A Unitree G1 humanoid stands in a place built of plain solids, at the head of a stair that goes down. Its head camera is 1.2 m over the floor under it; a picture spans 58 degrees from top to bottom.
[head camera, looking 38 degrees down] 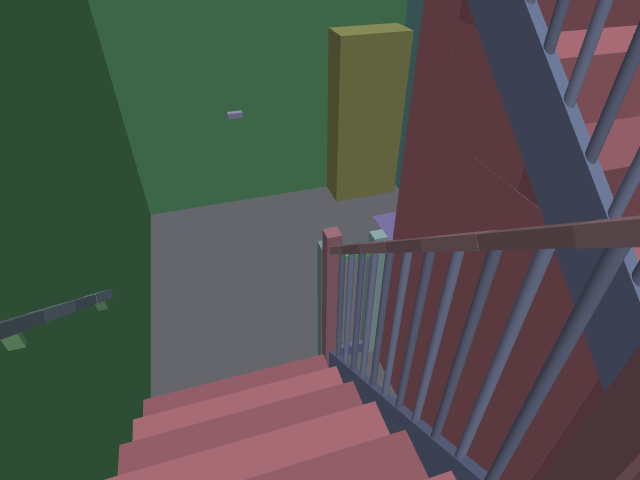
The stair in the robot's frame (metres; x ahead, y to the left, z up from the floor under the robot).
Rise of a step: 0.21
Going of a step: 0.26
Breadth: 1.20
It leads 17 degrees to the left of straight ahead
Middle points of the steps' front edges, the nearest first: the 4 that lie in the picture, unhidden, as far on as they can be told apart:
0.96 0.31 -0.64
1.21 0.39 -0.86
1.46 0.47 -1.07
1.71 0.55 -1.28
